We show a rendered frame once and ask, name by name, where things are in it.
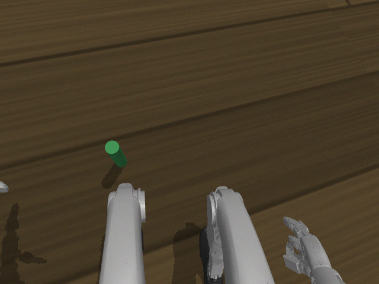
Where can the right robot hand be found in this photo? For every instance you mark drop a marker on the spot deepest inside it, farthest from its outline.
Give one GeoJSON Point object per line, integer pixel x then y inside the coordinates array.
{"type": "Point", "coordinates": [312, 253]}

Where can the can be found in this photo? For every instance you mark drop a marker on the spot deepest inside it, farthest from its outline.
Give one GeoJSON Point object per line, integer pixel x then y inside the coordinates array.
{"type": "Point", "coordinates": [115, 152]}

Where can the right robot foot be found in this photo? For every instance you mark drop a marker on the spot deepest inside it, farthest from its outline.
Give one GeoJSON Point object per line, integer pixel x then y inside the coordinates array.
{"type": "Point", "coordinates": [204, 254]}

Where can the right robot arm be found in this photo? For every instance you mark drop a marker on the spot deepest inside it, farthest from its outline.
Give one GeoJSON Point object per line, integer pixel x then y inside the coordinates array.
{"type": "Point", "coordinates": [325, 275]}

